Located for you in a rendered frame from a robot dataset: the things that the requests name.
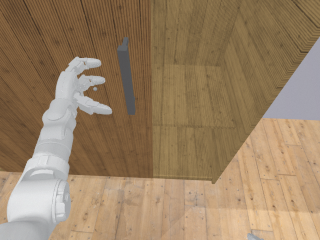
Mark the wardrobe door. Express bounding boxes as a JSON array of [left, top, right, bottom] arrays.
[[0, 0, 153, 179]]

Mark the handle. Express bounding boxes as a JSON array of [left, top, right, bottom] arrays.
[[117, 37, 136, 115]]

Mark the left robot upper arm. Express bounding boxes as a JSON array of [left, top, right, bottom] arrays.
[[0, 178, 71, 240]]

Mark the left robot forearm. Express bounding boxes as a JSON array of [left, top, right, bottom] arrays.
[[7, 98, 77, 222]]

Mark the robot left hand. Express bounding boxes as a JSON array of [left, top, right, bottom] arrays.
[[55, 56, 112, 115]]

